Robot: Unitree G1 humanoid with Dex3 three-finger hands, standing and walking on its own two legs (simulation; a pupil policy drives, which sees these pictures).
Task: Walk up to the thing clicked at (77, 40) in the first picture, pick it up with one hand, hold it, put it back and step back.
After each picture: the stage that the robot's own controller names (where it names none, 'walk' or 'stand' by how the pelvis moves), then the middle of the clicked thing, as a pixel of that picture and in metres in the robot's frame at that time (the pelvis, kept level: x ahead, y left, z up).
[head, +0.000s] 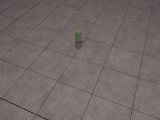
stand; (78, 39) +1.42 +0.07 -0.65
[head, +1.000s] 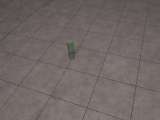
walk; (70, 50) +1.30 +0.26 -0.65
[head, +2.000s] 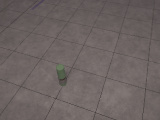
walk; (61, 75) +0.84 +0.26 -0.65
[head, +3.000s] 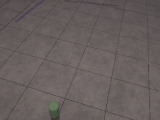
walk; (54, 113) +0.51 +0.18 -0.64
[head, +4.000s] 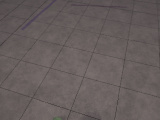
stand; out of the picture +0.41 +0.19 -0.65
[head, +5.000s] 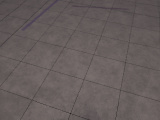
stand; out of the picture +0.39 +0.18 -0.65
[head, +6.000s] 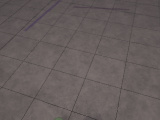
stand; out of the picture +0.42 +0.18 -0.66
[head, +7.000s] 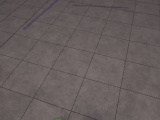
stand; out of the picture +0.41 +0.19 -0.66
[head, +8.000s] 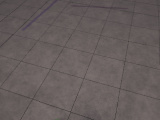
stand; out of the picture +0.40 +0.19 -0.66
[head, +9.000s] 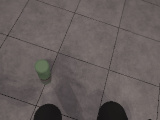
go down; (44, 73) +0.47 +0.17 -0.42
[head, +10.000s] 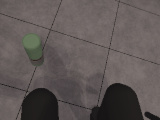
go down; (34, 52) +0.50 +0.18 -0.29
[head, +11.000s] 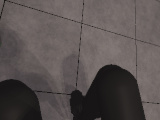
close in; out of the picture +0.50 +0.23 -0.18
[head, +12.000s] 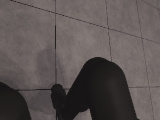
close; out of the picture +0.50 +0.25 -0.17
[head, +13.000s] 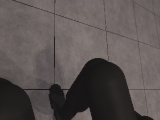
lift; out of the picture +0.45 +0.23 -0.17
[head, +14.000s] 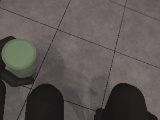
lift; (23, 66) +0.36 +0.21 -0.04
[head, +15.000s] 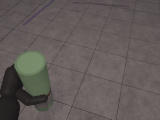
hold; (38, 86) +0.31 +0.15 +0.09
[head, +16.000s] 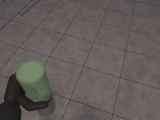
hold; (40, 92) +0.30 +0.15 +0.03
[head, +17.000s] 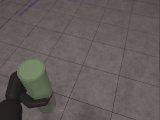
crouch; (40, 90) +0.31 +0.15 +0.03
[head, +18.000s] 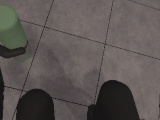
crouch; (14, 39) +0.47 +0.18 -0.05
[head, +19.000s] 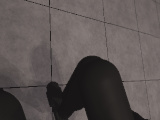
lower; out of the picture +0.47 +0.24 -0.18
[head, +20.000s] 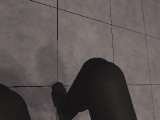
lower; out of the picture +0.47 +0.24 -0.17
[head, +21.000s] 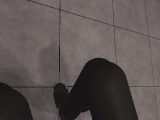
lower; out of the picture +0.46 +0.23 -0.17
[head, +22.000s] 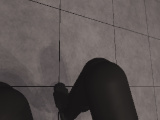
lower; out of the picture +0.46 +0.23 -0.18
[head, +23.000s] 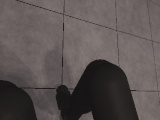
loosen; out of the picture +0.45 +0.20 -0.16
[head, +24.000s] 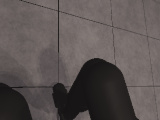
withdraw; out of the picture +0.46 +0.21 -0.18
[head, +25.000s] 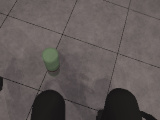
walk; (52, 63) +0.47 +0.14 -0.32
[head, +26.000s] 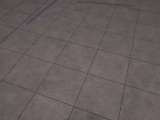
stand; out of the picture +0.39 +0.12 -0.60
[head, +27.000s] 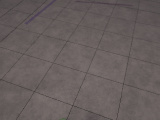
stand; out of the picture +0.39 +0.13 -0.60
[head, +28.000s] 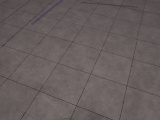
stand; out of the picture +0.40 +0.12 -0.63
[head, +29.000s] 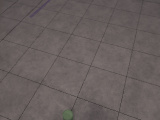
walk; out of the picture +0.42 +0.12 -0.65
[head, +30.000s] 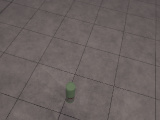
walk; (70, 93) +0.56 +0.06 -0.64
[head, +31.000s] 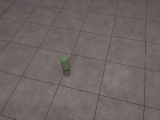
walk; (65, 66) +0.84 +0.22 -0.63
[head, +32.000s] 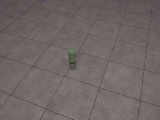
stand; (72, 59) +1.07 +0.15 -0.63
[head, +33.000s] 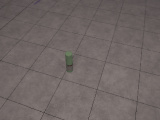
stand; (69, 62) +1.04 +0.15 -0.66
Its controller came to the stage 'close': yes
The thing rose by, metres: 0.70
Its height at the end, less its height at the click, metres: +0.00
